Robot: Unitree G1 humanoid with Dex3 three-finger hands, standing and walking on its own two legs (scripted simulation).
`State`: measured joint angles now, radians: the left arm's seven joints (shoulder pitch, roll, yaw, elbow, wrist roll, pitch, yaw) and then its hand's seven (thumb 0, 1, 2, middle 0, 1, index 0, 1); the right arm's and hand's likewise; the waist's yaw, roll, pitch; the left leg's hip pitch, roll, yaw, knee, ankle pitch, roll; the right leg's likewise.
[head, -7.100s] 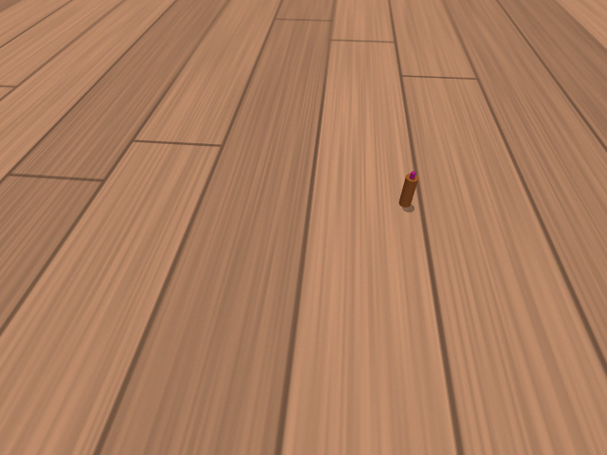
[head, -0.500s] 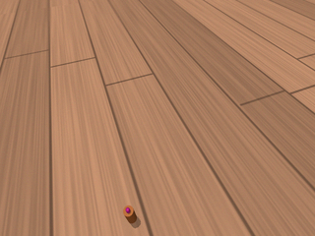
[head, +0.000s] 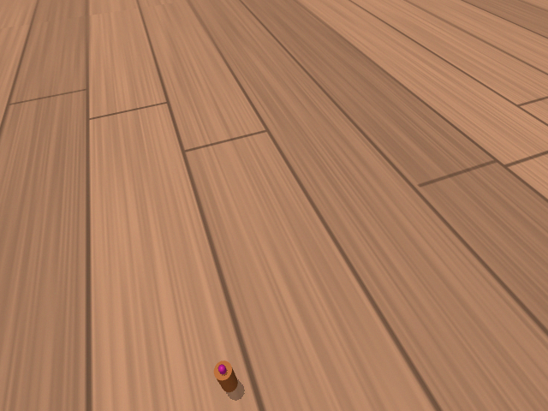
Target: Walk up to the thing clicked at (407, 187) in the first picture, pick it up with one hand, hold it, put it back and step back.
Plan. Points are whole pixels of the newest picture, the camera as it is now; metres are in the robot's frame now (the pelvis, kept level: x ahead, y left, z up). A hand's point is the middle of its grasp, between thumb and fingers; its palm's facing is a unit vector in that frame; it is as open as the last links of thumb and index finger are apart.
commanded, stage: stand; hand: left
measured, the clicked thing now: (225, 375) +0.32 +0.20 -0.68
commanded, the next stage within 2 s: go down in 0.56 s
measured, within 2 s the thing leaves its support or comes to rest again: neither
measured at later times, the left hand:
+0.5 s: hand out of the picture +0.08 +0.26 -0.15, palm faces -0.03 -0.93 -0.36, open 7.4 cm
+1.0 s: hand out of the picture +0.14 +0.27 -0.16, palm faces +0.03 -0.94 -0.35, open 13.4 cm
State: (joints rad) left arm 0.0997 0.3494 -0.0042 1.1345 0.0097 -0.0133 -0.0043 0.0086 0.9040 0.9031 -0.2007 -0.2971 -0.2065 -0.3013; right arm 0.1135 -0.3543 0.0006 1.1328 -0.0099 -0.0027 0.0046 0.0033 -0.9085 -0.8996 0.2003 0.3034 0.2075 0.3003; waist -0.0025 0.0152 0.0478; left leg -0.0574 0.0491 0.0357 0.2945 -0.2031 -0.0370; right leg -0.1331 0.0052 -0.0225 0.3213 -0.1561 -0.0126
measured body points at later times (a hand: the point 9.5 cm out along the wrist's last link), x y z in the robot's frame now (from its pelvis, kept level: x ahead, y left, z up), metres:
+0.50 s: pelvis +0.00 +0.00 +0.00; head +0.01 +0.00 +0.45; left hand +0.08 +0.30 -0.13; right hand +0.07 -0.30 -0.14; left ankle -0.03 +0.14 -0.75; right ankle +0.01 -0.11 -0.75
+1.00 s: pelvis -0.01 +0.01 -0.02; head +0.05 +0.01 +0.42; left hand +0.14 +0.32 -0.14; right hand +0.10 -0.25 -0.14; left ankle -0.03 +0.14 -0.75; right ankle +0.01 -0.11 -0.75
